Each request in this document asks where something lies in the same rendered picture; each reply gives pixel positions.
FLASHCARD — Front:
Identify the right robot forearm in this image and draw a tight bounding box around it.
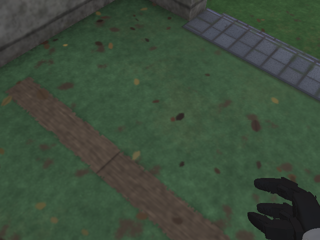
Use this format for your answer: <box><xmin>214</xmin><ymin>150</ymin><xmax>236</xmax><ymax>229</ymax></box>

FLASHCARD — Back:
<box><xmin>302</xmin><ymin>228</ymin><xmax>320</xmax><ymax>240</ymax></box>

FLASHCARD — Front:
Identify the right robot hand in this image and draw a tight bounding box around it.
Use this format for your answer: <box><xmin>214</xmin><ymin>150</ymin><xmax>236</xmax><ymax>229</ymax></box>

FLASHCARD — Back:
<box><xmin>247</xmin><ymin>177</ymin><xmax>320</xmax><ymax>240</ymax></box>

